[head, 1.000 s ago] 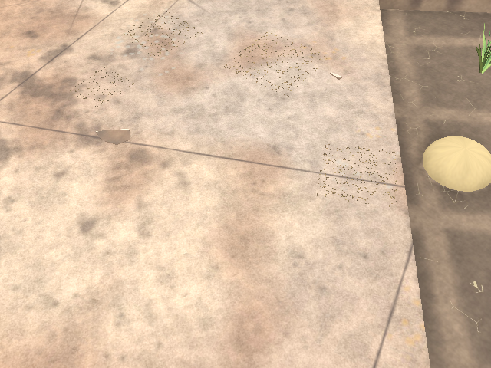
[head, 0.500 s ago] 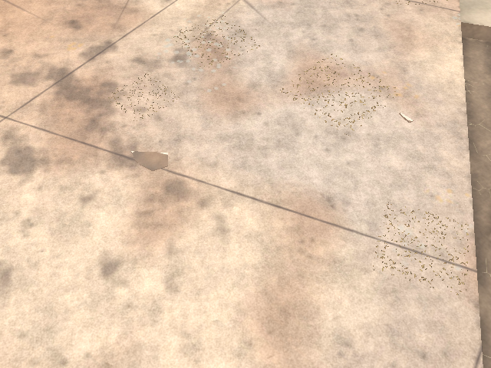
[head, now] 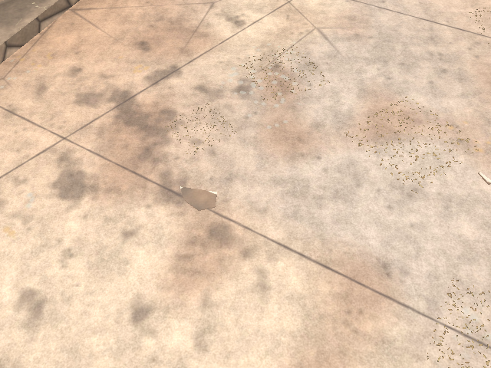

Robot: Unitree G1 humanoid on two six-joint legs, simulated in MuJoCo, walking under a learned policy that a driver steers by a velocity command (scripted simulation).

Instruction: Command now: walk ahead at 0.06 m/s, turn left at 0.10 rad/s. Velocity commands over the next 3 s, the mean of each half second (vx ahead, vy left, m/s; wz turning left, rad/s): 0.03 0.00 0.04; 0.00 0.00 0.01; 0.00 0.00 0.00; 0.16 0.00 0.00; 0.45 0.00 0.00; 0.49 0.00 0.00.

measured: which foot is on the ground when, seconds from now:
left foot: up 0.00-0.08, down 0.10-1.00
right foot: down 0.00-1.00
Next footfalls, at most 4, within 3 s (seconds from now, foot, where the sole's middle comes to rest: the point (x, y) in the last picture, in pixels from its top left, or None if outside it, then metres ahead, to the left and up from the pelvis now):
0.10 left None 0.05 0.15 -0.77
2.40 left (216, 348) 0.52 0.13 -0.77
2.96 right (299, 247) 0.83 -0.12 -0.77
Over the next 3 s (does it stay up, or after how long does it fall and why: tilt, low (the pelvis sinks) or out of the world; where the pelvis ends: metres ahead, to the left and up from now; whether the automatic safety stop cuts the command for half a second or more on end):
stays up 0.68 -0.01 -0.01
